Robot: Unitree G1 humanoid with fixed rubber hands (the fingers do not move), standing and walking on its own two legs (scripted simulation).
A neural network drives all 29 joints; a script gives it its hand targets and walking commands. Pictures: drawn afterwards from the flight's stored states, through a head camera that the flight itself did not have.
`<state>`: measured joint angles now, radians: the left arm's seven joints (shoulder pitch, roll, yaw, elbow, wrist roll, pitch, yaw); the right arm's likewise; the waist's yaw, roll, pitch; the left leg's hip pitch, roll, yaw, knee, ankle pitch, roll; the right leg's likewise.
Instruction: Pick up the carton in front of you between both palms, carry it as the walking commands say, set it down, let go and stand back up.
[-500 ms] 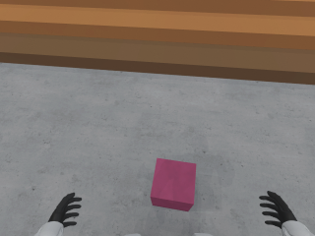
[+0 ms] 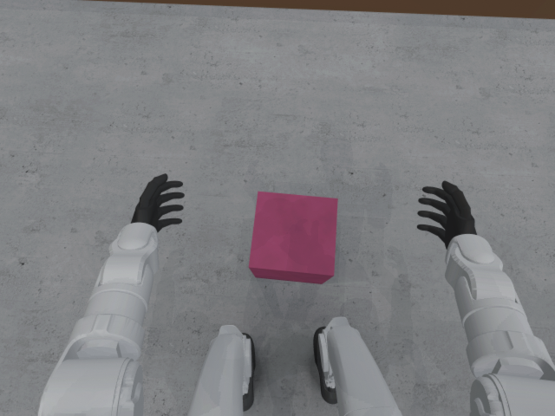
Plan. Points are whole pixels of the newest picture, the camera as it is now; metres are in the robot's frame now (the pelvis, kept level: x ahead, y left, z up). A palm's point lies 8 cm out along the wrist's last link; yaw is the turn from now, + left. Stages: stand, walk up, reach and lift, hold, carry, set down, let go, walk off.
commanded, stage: reach and lift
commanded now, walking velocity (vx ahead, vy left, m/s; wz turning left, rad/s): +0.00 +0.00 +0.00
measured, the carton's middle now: (292, 241) +0.45 -0.04 -0.56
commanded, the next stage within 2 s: none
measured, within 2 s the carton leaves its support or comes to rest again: neither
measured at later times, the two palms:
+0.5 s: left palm (197, 182) +0.50 +0.15 -0.19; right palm (404, 200) +0.44 -0.23 -0.18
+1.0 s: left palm (219, 222) +0.48 +0.15 -0.42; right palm (371, 235) +0.42 -0.23 -0.42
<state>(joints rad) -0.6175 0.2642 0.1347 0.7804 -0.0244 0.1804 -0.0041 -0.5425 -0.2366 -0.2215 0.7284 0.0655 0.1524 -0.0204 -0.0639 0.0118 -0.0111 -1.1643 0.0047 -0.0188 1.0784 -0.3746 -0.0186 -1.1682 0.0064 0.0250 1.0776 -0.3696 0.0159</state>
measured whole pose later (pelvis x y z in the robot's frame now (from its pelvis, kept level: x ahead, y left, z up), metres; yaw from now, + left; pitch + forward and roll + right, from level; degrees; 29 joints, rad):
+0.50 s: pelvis -0.01 +0.00 -0.06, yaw +0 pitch +48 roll -1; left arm -1.09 0.24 0.27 0.99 0.09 0.09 0.01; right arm -0.94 -0.14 -0.41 0.85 -0.02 0.05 -0.03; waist -0.09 0.03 -0.13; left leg -1.71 -0.02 -0.04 1.26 -0.38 -0.02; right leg -1.71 0.01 0.02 1.25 -0.37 0.02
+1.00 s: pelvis -0.05 +0.01 -0.26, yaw -1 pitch +45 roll -1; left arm -1.26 0.35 0.06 1.01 -0.15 0.09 0.10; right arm -1.15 -0.28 -0.22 0.95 0.20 0.04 -0.10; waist -0.08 0.01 0.11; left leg -2.26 -0.05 -0.06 2.00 -0.52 -0.04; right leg -2.26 0.04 0.04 1.97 -0.50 0.06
